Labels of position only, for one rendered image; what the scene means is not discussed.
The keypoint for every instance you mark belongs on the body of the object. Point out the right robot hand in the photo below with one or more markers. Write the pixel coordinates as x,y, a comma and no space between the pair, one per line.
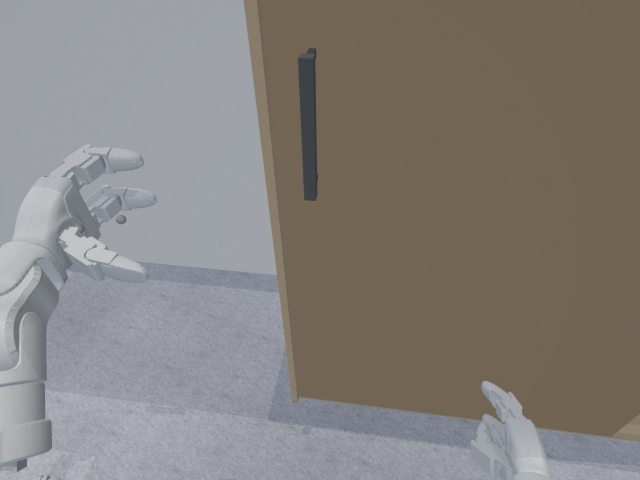
518,446

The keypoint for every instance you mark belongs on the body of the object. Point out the left robot hand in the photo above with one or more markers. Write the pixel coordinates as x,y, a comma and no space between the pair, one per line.
54,205

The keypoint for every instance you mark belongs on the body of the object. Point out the handle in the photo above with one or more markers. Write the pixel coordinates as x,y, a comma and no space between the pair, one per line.
307,89

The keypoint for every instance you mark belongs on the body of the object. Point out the robot left forearm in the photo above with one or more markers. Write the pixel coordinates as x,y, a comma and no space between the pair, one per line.
31,277

